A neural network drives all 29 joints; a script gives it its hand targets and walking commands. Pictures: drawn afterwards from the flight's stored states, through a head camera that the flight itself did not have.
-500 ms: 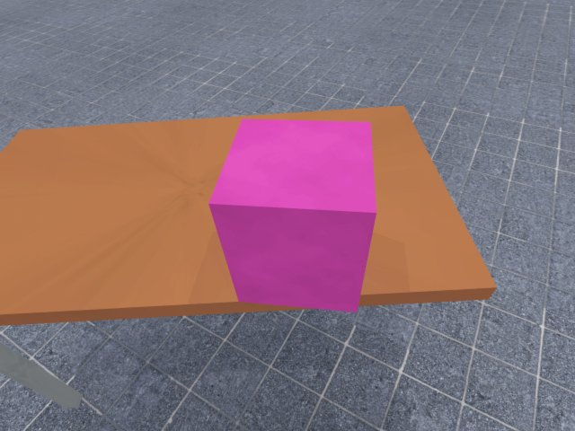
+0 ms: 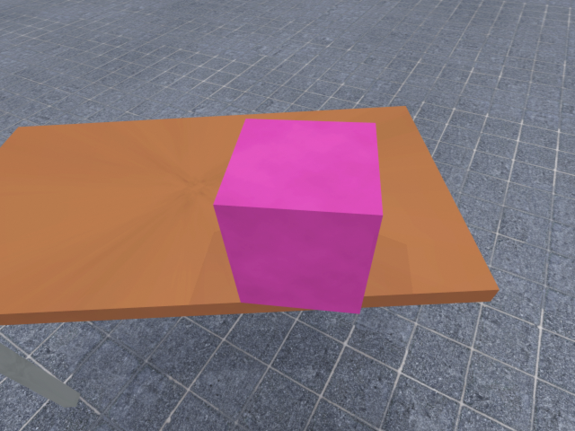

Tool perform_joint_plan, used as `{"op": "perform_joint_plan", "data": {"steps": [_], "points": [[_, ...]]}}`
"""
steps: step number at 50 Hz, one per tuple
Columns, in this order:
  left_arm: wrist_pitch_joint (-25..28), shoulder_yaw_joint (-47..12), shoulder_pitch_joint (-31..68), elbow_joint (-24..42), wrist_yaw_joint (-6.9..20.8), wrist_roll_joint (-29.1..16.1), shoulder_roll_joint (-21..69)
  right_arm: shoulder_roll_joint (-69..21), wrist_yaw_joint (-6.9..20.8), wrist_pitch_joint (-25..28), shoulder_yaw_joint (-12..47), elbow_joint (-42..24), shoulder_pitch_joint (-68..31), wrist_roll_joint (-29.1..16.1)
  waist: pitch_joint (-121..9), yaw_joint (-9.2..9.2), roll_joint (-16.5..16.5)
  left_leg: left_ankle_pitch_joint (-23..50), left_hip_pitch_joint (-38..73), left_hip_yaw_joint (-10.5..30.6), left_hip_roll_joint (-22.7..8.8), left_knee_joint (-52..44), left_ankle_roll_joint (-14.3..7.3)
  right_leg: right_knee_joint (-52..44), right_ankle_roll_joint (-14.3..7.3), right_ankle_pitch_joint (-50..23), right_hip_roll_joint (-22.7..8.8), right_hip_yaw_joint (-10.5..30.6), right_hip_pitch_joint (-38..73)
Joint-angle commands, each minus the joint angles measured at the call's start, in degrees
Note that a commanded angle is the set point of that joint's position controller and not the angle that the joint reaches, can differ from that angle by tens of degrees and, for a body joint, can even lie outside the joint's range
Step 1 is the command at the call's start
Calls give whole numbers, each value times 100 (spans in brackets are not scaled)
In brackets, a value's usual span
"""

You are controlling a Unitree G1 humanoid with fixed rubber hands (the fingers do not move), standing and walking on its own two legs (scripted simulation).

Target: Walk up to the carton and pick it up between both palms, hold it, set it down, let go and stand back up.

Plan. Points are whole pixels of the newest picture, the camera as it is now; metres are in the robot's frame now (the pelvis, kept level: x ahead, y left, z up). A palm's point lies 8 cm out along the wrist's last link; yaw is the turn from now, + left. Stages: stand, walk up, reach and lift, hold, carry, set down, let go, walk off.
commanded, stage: stand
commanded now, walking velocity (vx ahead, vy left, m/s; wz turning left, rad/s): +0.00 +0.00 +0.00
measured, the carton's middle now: (303, 218) +0.45 -0.03 +0.04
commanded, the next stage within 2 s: none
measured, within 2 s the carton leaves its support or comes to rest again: neither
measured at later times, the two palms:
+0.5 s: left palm out of the picture +0.11 +0.25 -0.12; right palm out of the picture +0.04 -0.28 -0.11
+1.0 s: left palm out of the picture +0.11 +0.25 -0.12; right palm out of the picture +0.04 -0.28 -0.11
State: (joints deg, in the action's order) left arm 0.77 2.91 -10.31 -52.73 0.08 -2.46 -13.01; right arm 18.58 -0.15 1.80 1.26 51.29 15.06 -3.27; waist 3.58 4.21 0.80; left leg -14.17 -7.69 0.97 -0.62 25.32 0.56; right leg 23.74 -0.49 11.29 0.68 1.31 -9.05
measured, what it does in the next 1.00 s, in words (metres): stands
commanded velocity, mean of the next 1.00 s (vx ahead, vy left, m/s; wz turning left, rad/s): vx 0.00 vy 0.00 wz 0.00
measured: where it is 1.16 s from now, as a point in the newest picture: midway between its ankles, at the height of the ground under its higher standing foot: outside the picture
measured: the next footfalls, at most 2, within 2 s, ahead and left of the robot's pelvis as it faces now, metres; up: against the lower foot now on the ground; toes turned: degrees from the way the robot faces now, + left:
none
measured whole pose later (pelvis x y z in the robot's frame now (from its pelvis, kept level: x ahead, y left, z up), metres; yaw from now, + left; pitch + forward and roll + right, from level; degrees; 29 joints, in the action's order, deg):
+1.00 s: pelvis +0.00 +0.00 +0.00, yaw +0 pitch -3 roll -1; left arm 0.8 2.9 -9.7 -54.2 0.1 -2.4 -13.2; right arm 18.6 -0.1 1.8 1.3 51.6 15.1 -3.3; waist 3.6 4.2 0.4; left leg -14.2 -7.7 1.0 -0.6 25.3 0.4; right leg 23.1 -0.4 11.1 0.7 1.3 -8.8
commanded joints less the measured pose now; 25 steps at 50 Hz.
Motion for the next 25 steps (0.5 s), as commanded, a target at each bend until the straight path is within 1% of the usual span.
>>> {"op": "perform_joint_plan", "data": {"steps": [1, 2, 3, 4, 5, 6, 7, 8, 9, 10, 11, 12, 13, 14, 15, 16, 17, 18, 19, 20, 21, 22, 23, 24, 25], "points": [[149, 214, 501, 195, -21, 359, -1543, 1137, -45, 165, -235, 94, -319, 480, -476, -421, -308, 894, -223, 591, -691, -757, -249, -431, -174, -776, -604, 392, 400], [181, 259, 425, 194, -47, 284, -1683, 1299, -7, 166, -346, 94, -392, 488, -148, -458, -417, 632, -336, 538, -666, -766, -303, -586, -183, -569, -692, 531, 58], [169, 259, 492, 158, -5, 362, -1816, 1116, -55, 134, -298, 136, -286, 491, -227, -402, -551, 790, -173, 430, -643, -793, -236, -516, -163, -692, -614, 541, 160], [181, 231, 499, 174, -23, 353, -1626, 1392, -50, 114, -342, 183, -279, 487, -232, -455, -404, 834, -317, 467, -698, -778, -220, -516, -135, -775, -641, 459, 239], [198, 212, 425, 234, -47, 321, -1644, 1278, -40, 151, -314, 143, -161, 488, 90, -380, -259, 633, -409, 538, -692, -812, -245, -462, -217, -696, -654, 559, 19], [173, 205, 314, 80, -56, 339, -1486, 1100, -43, 143, -233, 210, -179, 459, -360, -480, -493, 470, -312, 518, -700, -789, -255, -530, -176, -503, -644, 549, 385], [202, 250, 260, 83, -43, 396, -1679, 1166, -32, 111, -281, 188, -281, 510, -326, -408, -495, 529, -291, 457, -659, -785, -196, -567, -140, -625, -657, 448, 365], [141, 218, 475, 110, -70, 376, -1627, 1308, -85, 93, -316, 160, -317, 482, -38, -365, -427, 545, -405, 528, -689, -676, -305, -629, -191, -683, -699, 598, 208], [183, 171, 531, 147, -54, 335, -1569, 1117, -53, 102, -251, 54, -334, 510, -162, -334, -165, 665, -338, 425, -619, -762, -229, -583, -116, -527, -726, 578, 261], [175, 222, 641, 180, -45, 369, -1669, 1129, -40, 125, -273, 75, -435, 501, -222, -413, -517, 653, -313, 520, -675, -837, -240, -520, -162, -494, -649, 519, 301], [187, 175, 612, 249, -56, 323, -1572, 1168, -40, 140, -275, 82, -360, 486, -69, -445, -343, 654, -389, 567, -641, -845, -234, -614, -130, -499, -686, 603, 134], [165, 211, 581, 203, -38, 363, -1513, 1289, -58, 144, -309, 80, -572, 517, -446, -537, -180, 582, -199, 556, -673, -784, -221, -595, -106, -571, -628, 532, 308], [160, 230, 547, 140, -48, 368, -1666, 1169, -39, 147, -296, 103, -436, 469, -278, -427, -466, 875, -232, 502, -678, -720, -213, -576, -119, -767, -693, 571, 211], [155, 244, 350, 108, -28, 324, -1655, 1234, -67, 167, -292, 143, -352, 491, -107, -417, -332, 727, -270, 533, -680, -692, -218, -586, -148, -735, -663, 549, 118], [167, 263, 610, 123, -69, 379, -1780, 1357, -98, 150, -341, 124, -455, 519, -77, -400, -391, 631, -388, 627, -694, -846, -253, -525, -166, -718, -733, 493, 194], [202, 185, 519, 126, -3, 341, -1482, 1301, -86, 130, -332, 69, -481, 492, -286, -455, -71, 544, -316, 521, -692, -841, -237, -512, -153, -651, -682, 536, 264], [208, 245, 576, 120, -9, 370, -1643, 1276, -59, 146, -352, 70, -446, 501, -142, -450, -244, 650, -396, 587, -664, -922, -248, -431, -109, -599, -619, 458, 347], [190, 224, 559, 137, -17, 316, -1600, 1260, -24, 116, -341, 82, -356, 493, -31, -493, -341, 694, -474, 535, -672, -828, -262, -558, -141, -316, -641, 529, 119], [141, 236, 480, 68, -7, 371, -1651, 1220, -43, 144, -314, 124, -272, 508, -293, -396, -425, 318, -248, 570, -633, -797, -256, -608, -177, -132, -644, 546, 222], [138, 283, 492, 170, 9, 335, -1601, 1239, -44, 159, -324, 66, -357, 504, -159, -433, -554, 434, -329, 509, -638, -726, -237, -708, -146, -29, -653, 509, 114], [129, 210, 556, 111, -1, 341, -1591, 1330, -56, 155, -384, 78, -620, 495, 24, -430, -139, 549, -385, 532, -668, -749, -216, -672, -107, -517, -617, 528, 53], [112, 270, 676, 166, -22, 338, -1724, 1280, -66, 161, -328, 63, -445, 476, -241, -356, -436, 643, -361, 601, -667, -767, -214, -597, -122, -497, -664, 467, 252], [157, 250, 543, 171, -18, 350, -1679, 1325, -91, 144, -380, 162, -310, 536, -232, -386, -29, 617, -412, 490, -671, -827, -190, -530, -150, -636, -656, 548, 343], [156, 243, 531, 216, -21, 340, -1726, 1236, -70, 159, -339, 72, -383, 496, -146, -351, -124, 449, -447, 558, -642, -819, -216, -539, -158, -642, -651, 530, 184], [159, 257, 364, 110, -18, 328, -1643, 1121, -99, 161, -278, 140, -309, 539, -9, -417, -370, 383, -540, 737, -741, -929, -269, -522, -167, -209, -614, 496, 205]]}}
